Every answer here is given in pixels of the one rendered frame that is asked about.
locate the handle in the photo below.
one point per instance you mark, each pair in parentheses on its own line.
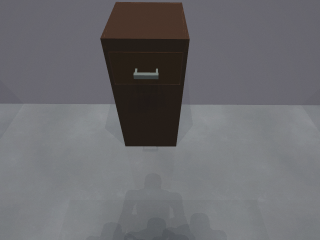
(146,75)

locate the drawer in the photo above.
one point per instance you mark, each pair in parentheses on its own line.
(124,64)

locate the cabinet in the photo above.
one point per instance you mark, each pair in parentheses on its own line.
(149,114)

